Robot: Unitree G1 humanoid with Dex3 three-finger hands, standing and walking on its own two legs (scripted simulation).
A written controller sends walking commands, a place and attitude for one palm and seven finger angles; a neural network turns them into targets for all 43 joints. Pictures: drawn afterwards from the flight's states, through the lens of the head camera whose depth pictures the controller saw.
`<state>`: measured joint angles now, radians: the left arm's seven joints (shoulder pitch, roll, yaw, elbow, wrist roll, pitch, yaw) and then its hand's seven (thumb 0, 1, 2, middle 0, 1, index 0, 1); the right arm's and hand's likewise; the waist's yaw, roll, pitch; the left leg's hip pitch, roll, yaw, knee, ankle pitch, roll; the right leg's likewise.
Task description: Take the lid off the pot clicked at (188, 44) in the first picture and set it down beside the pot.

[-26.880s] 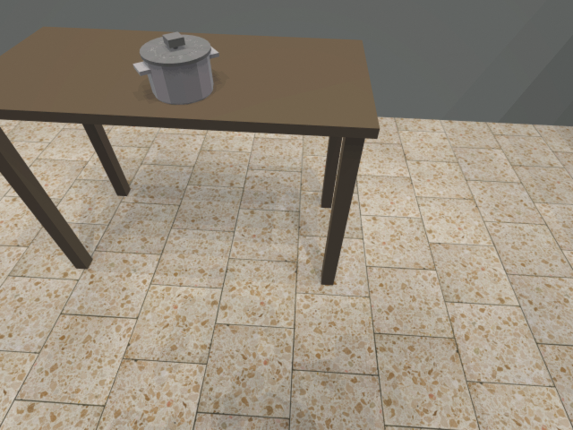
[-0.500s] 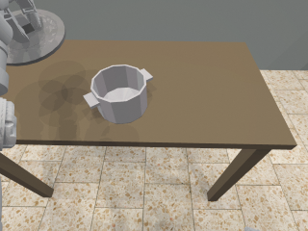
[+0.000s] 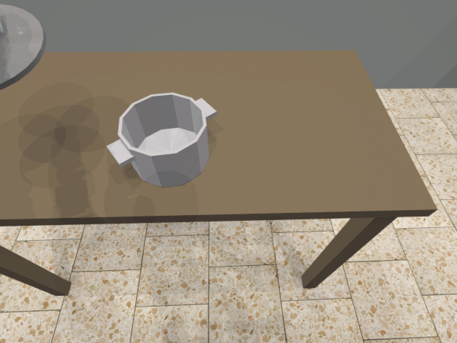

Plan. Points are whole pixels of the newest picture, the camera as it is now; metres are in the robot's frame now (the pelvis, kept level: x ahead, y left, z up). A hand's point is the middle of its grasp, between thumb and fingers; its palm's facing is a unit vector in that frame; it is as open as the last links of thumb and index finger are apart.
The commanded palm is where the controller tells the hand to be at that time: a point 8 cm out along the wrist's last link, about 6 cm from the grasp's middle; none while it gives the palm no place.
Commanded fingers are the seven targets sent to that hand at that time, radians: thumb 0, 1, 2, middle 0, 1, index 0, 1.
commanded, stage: move the lid sideways beside the pot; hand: left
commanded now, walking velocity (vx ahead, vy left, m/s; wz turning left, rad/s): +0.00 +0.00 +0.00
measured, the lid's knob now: out of the picture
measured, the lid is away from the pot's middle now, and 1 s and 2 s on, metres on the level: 0.23 0.24 0.24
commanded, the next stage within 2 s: lower the lid onto the table in 0.14 s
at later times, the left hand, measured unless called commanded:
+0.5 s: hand out of the picture +0.46 +0.32 +0.27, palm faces -0.23 -0.19 -0.96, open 6.5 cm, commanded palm +0.46 +0.32 +0.33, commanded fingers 0.00 0.74 0.78 -0.83 -1.09 -0.92 -1.12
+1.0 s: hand out of the picture +0.47 +0.32 +0.24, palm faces -0.27 -0.20 -0.94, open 6.5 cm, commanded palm +0.47 +0.33 +0.30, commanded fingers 0.00 0.74 0.78 -0.83 -1.09 -0.92 -1.12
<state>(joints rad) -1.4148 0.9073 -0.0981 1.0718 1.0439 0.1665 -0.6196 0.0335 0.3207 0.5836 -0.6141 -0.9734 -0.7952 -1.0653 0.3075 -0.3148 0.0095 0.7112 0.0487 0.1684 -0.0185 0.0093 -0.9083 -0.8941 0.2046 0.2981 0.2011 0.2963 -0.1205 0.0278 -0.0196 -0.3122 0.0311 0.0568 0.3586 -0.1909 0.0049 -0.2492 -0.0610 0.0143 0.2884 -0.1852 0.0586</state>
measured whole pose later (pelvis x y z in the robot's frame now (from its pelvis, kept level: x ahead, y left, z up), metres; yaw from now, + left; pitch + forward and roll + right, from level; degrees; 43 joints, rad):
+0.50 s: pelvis +0.00 +0.00 +0.00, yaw +1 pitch +8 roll +0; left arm -1.42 0.87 -0.15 1.10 1.03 0.25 -0.63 0.03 0.32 0.58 -0.61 -0.97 -0.80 -1.07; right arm 0.26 -0.32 0.02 0.70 0.06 0.15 -0.02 0.01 -0.91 -0.89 0.20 0.30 0.20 0.30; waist -0.10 0.03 -0.01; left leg -0.31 0.03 0.04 0.38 -0.20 0.01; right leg -0.24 -0.07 0.00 0.30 -0.20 0.06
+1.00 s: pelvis +0.00 +0.00 +0.00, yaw +0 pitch +8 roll -1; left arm -1.33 0.89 -0.08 1.11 1.02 0.19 -0.59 0.03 0.33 0.58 -0.61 -0.97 -0.80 -1.07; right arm 0.34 -0.32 0.00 0.71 0.06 0.16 -0.02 0.01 -0.91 -0.89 0.20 0.30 0.20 0.30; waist -0.13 0.02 -0.01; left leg -0.33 0.03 0.05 0.41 -0.22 0.01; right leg -0.26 -0.06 0.01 0.32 -0.20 0.06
